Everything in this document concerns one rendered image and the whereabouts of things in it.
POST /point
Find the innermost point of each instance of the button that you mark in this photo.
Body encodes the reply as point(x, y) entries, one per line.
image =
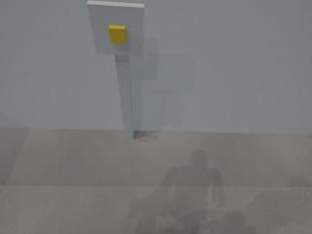
point(117, 34)

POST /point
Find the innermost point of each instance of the panel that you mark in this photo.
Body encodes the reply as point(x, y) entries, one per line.
point(131, 15)

